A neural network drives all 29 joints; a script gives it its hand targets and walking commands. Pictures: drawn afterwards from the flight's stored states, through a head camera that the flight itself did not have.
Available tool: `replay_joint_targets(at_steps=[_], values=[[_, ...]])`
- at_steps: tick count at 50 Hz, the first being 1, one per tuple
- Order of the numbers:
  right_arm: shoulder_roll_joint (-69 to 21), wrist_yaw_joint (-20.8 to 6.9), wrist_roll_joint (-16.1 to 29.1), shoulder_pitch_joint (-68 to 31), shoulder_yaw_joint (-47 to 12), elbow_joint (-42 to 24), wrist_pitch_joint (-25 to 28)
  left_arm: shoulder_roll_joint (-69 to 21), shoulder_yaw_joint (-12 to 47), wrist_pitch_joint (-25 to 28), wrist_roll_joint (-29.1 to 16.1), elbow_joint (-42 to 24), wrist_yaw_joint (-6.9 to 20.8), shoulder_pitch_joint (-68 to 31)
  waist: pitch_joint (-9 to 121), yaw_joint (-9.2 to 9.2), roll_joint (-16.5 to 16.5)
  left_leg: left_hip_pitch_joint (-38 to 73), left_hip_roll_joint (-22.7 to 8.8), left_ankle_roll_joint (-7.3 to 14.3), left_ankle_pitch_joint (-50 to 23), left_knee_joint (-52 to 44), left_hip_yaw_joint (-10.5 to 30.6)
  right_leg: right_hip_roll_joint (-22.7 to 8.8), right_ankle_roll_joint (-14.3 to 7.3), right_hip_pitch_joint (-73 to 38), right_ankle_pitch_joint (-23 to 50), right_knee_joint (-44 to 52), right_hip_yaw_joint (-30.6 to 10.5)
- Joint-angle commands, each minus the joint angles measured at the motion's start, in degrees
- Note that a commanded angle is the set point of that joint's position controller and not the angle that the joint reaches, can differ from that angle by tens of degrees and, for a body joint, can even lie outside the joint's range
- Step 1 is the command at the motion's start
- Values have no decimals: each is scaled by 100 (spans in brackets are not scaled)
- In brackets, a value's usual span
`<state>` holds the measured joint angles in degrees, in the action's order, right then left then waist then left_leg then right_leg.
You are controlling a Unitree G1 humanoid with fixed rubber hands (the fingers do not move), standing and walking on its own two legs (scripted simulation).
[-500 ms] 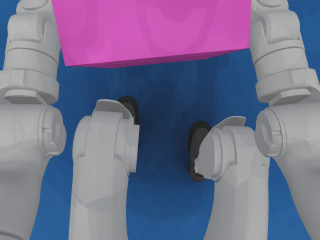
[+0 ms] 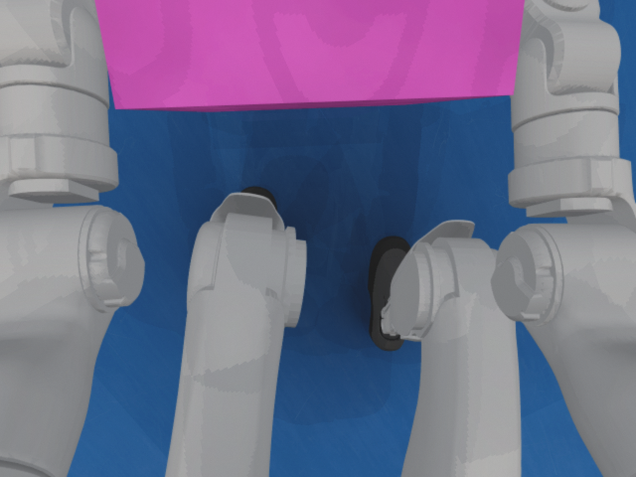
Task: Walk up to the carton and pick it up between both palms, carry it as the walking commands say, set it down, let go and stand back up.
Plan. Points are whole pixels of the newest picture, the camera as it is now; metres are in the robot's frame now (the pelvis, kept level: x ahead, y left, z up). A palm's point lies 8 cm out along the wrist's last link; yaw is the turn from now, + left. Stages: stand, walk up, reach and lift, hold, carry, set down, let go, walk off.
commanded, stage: reach and lift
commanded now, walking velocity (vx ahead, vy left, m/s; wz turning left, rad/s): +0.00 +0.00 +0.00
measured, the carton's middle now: (307, 14) +0.50 +0.10 -0.19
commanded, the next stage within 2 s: none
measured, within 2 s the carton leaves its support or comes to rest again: neither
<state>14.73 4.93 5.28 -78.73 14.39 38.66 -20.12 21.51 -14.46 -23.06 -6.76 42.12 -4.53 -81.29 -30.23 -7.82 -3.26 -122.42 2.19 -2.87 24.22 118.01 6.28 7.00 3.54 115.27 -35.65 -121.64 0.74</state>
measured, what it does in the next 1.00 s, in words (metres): rises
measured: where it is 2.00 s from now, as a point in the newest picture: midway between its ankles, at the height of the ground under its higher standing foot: (319, 290)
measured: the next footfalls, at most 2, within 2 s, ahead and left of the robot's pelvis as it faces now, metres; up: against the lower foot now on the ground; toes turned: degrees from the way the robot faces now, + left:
none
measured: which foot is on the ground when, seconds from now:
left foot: down 0.00-1.00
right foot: down 0.00-1.00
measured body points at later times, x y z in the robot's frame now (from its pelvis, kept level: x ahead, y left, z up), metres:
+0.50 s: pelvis -0.02 +0.00 +0.05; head +0.33 +0.07 +0.31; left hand +0.51 +0.28 -0.08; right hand +0.56 -0.07 -0.07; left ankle +0.16 +0.13 -0.37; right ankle +0.12 -0.12 -0.37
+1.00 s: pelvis -0.03 -0.01 +0.10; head +0.31 +0.07 +0.38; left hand +0.49 +0.28 -0.01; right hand +0.55 -0.07 +0.01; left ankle +0.16 +0.13 -0.37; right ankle +0.12 -0.12 -0.37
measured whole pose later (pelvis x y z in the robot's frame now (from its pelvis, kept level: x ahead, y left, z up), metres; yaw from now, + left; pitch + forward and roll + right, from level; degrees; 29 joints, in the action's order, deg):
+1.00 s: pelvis -0.03 -0.01 +0.10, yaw +2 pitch +22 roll -5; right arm 12.1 -0.3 1.5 -75.3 20.1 34.3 -26.2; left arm 16.1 -20.8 -30.2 -0.8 33.1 -3.1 -75.5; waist -30.1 -6.5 -1.5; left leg -100.5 5.0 -4.7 19.6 98.2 9.7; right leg 7.8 3.0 94.4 -29.4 -100.9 0.4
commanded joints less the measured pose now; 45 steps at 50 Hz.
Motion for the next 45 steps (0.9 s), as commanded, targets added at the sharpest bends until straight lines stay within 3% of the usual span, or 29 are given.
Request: replay_joint_targets(at_steps=[1, 2, 5, 6, 7, 8, 9, 18, 20, 21, 22, 27, 28, 29, 30, 37, 45], values=[[-5564, -1263, 628, -4989, -2905, -1682, 113, -5935, 2831, 212, -915, -2246, 1382, -4310, 13600, -193, 492, 7208, 211, -41, -2622, -945, -1069, 403, -314, -2764, 1644, 1331, 615], [-5613, -1271, 585, -4869, -2827, -1454, 79, -6003, 2897, 192, -911, -2269, 1390, -4407, 13437, -119, 629, 7143, 224, -55, -2552, -1011, -1076, 439, -311, -2670, 1619, 1349, 637], [-5735, -1313, 434, -4577, -2693, -1131, -6, -6021, 2822, 135, -776, -2064, 1436, -4360, 13041, -80, 630, 6809, 212, -56, -2075, -1150, -1111, 429, -357, -2581, 1347, 1505, 600], [-5831, -1314, 425, -4557, -2709, -1327, -36, -6080, 2901, 125, -767, -2389, 1449, -4422, 13502, -44, 626, 7068, 256, -64, -2144, -1239, -1113, 476, -325, -2890, 1517, 1565, 630], [-5777, -1331, 409, -4462, -2629, -1204, -38, -6082, 2882, 77, -721, -2213, 1461, -4321, 13349, -69, 764, 6963, 242, -84, -2150, -1235, -1150, 444, -339, -2708, 1479, 1590, 590], [-5824, -1345, 350, -4452, -2620, -1172, -70, -6107, 2890, 69, -740, -2191, 1478, -4354, 13378, 28, 627, 6935, 258, -45, -2072, -1284, -1089, 440, -342, -2757, 1430, 1665, 575], [-5744, -1356, 320, -4552, -2546, -1144, -76, -6199, 2910, 34, -740, -2116, 1493, -4341, 13424, 20, 732, 6955, 267, -60, -1968, -1314, -1129, 466, -348, -2743, 1377, 1691, 616], [-5854, -1429, 325, -4820, -2697, -1670, -208, -6291, 2856, -162, -647, -2316, 1529, -4226, 13960, 5, 543, 7186, 334, 13, -1862, -1682, -1083, 435, -320, -3203, 1368, 2113, 541], [-5908, -1423, 320, -4734, -2737, -1621, -275, -6319, 2849, -173, -697, -2361, 1529, -4306, 14056, 32, 355, 7136, 341, 14, -1785, -1762, -1112, 437, -307, -3457, 1372, 2236, 545], [-5929, -1446, 265, -4680, -2706, -1513, -297, -6325, 2842, -196, -669, -2240, 1532, -4250, 13931, 97, 388, 7142, 358, 23, -1623, -1848, -1037, 452, -313, -3345, 1284, 2245, 551], [-5942, -1452, 307, -4764, -2743, -1663, -290, -6271, 2834, -196, -635, -2409, 1529, -4363, 14097, 2, 411, 7301, 354, 27, -1698, -1868, -1072, 436, -312, -3467, 1289, 2315, 533], [-5970, -1555, 315, -4763, -2726, -1493, -397, -6357, 2816, -311, -604, -2295, 1530, -4401, 13984, 68, 396, 7433, 352, 14, -1264, -2157, -1010, 428, -306, -3455, 1029, 2530, 521], [-5996, -1571, 300, -4665, -2703, -1389, -412, -6293, 2772, -323, -523, -2266, 1545, -4319, 13877, 13, 446, 7371, 355, 9, -1274, -2193, -1051, 430, -302, -3489, 1008, 2600, 511], [-5991, -1592, 326, -4696, -2736, -1557, -421, -6425, 2914, -337, -606, -2521, 1549, -4523, 14193, 76, 506, 7655, 371, -9, -1279, -2290, -965, 458, -295, -3641, 1122, 2617, 552], [-6014, -1606, 367, -4701, -2810, -1594, -435, -6378, 2937, -355, -588, -2483, 1559, -4479, 14261, 3, 561, 7641, 383, -8, -1363, -2266, -1016, 440, -309, -3688, 1131, 2659, 521], [-6083, -1725, 338, -4709, -2647, -1327, -482, -6621, 2910, -459, -536, -2323, 1598, -4394, 14081, 165, 741, 8056, 382, -23, -898, -2624, -892, 436, -297, -3592, 937, 2944, 531], [-6240, -1775, 284, -4403, -2643, -1445, -502, -6822, 3075, -458, -609, -2516, 1664, -4314, 14472, 342, 650, 8374, 415, -9, -1167, -2867, -908, 425, -293, -4170, 1236, 3307, 492]])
